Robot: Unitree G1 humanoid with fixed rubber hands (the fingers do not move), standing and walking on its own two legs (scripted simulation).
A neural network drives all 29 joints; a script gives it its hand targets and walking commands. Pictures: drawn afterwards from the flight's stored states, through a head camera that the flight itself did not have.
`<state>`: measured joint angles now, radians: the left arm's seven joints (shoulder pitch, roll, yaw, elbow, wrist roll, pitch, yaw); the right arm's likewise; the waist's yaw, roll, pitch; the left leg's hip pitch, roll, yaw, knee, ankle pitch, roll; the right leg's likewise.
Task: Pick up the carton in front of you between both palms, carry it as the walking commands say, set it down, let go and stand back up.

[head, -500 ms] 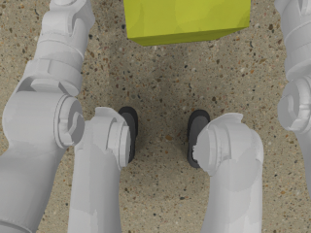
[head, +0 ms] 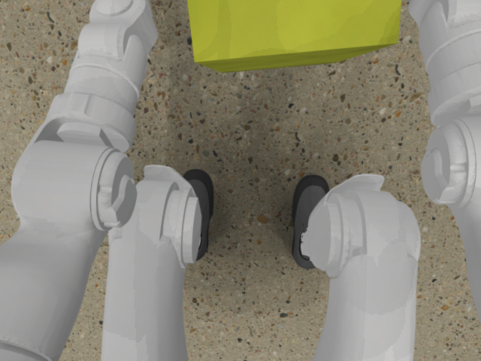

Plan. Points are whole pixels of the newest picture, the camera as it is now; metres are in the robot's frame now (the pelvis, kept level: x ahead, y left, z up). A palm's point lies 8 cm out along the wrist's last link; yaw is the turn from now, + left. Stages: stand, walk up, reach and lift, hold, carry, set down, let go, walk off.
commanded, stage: reach and lift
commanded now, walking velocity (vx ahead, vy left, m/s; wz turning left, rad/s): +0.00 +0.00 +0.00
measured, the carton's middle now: out of the picture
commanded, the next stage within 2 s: none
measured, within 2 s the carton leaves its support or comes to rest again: leaves its support in 0.42 s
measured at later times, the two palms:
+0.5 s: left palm out of the picture +0.55 +0.12 -0.15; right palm out of the picture +0.56 -0.18 -0.16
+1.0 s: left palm out of the picture +0.50 +0.12 +0.04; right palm out of the picture +0.50 -0.18 +0.04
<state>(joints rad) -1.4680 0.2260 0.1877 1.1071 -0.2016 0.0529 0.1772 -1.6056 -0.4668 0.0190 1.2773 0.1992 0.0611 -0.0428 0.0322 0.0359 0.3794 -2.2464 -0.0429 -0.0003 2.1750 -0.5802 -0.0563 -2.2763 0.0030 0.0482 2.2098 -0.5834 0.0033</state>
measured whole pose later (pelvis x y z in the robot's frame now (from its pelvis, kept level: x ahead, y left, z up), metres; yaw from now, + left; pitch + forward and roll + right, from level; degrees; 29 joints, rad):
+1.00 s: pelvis -0.01 +0.01 +0.10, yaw -3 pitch +43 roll +2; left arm -1.10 -0.05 0.58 0.64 0.23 0.39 0.08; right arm -1.21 -0.09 -0.45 0.84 -0.27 0.38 -0.01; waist 0.02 0.01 -0.12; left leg -2.07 -0.06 -0.04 1.80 -0.49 -0.06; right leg -2.10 0.05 0.06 1.80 -0.46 0.02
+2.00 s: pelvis +0.08 +0.01 +0.36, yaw -5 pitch +15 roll +0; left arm -0.39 -0.17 0.36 0.48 0.23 0.41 0.02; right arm -0.42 0.14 -0.34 0.51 -0.25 0.42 -0.02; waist 0.00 0.01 -0.15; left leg -0.73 -0.03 -0.06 0.83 -0.35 -0.02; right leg -0.75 0.02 0.06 0.82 -0.33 0.01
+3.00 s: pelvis +0.10 +0.01 +0.41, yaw -5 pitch -5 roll +0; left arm -0.28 -0.16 0.25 0.30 0.29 0.65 -0.02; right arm -0.28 0.16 -0.25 0.30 -0.29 0.66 0.01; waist 0.00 0.00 0.03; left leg -0.09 -0.01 -0.07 0.38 -0.21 -0.01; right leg -0.11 0.01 0.06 0.38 -0.19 0.01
